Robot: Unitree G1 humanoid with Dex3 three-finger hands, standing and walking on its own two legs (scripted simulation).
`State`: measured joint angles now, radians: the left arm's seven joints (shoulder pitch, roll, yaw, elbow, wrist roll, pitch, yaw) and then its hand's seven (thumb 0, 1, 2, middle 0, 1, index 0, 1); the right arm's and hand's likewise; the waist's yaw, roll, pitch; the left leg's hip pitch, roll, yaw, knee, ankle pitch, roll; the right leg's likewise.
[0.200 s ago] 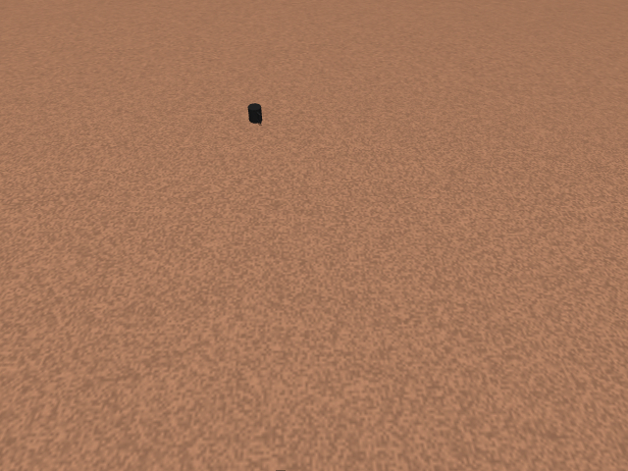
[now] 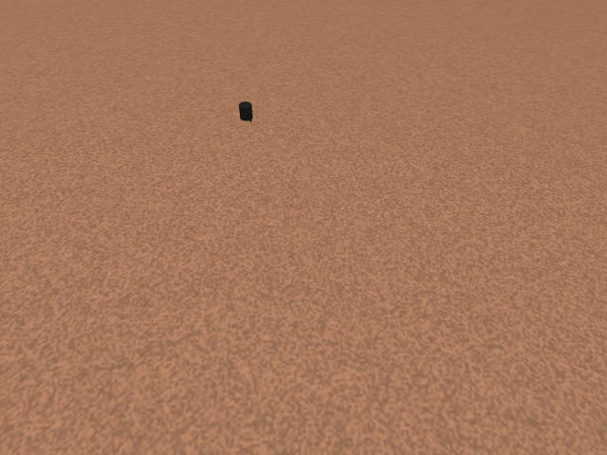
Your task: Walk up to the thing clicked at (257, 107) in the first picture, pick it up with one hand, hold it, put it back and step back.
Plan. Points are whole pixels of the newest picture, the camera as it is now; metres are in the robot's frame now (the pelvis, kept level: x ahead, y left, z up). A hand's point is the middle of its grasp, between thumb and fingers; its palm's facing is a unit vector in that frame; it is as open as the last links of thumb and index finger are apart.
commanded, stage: stand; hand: left
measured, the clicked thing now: (247, 112) +2.05 +0.40 -0.74
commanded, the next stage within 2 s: walk up in 0.92 s
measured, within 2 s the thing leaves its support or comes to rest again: neither
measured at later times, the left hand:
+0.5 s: hand out of the picture +0.07 +0.25 -0.16, palm faces -0.03 -0.94 -0.34, open 7.4 cm
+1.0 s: hand out of the picture +0.07 +0.26 -0.15, palm faces -0.10 -0.93 -0.35, open 7.4 cm
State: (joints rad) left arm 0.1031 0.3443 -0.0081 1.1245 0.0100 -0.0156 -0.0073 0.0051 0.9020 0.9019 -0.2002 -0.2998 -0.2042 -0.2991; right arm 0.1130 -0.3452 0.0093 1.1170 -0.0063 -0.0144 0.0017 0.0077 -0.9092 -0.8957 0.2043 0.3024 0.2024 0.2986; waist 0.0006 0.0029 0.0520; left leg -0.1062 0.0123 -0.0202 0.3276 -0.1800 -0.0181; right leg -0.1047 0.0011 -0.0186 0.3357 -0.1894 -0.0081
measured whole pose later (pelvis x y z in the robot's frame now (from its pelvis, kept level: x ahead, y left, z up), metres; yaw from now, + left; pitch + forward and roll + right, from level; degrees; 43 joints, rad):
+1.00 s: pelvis +0.01 +0.01 -0.01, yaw -4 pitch +0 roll +0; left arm 0.21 0.36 0.01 1.07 0.01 -0.03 -0.03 0.00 0.90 0.90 -0.20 -0.30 -0.21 -0.30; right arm 0.11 -0.39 -0.04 1.01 -0.04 0.00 0.08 0.01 -0.91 -0.90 0.21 0.30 0.20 0.30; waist 0.01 0.02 0.02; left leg -0.22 0.00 -0.01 0.57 -0.43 0.04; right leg -0.20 0.02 0.06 0.44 -0.26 -0.02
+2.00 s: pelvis +0.51 +0.18 -0.06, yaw -41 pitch -1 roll -2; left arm 0.33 0.49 0.04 0.93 0.04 -0.07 0.05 0.01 0.89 0.90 -0.21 -0.30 -0.22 -0.30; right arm 0.17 -0.50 -0.12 0.67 -0.06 0.01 0.16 0.01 -0.91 -0.90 0.20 0.30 0.20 0.30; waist -0.02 0.05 0.02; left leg -0.56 0.11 -0.02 0.86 -0.31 -0.05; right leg -0.33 -0.19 0.13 0.84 -0.50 -0.03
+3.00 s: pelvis +0.98 +0.26 -0.04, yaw -60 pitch +0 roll +0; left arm 0.30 0.44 0.04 0.86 0.00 -0.07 0.09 0.00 0.90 0.90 -0.20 -0.30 -0.21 -0.30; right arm 0.28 -0.43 -0.09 0.68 -0.09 0.08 0.07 0.01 -0.91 -0.90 0.21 0.30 0.20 0.30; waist -0.10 0.06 0.10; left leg -0.36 -0.01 0.14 0.78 -0.42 0.08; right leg -0.52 -0.01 -0.13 0.81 -0.30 -0.07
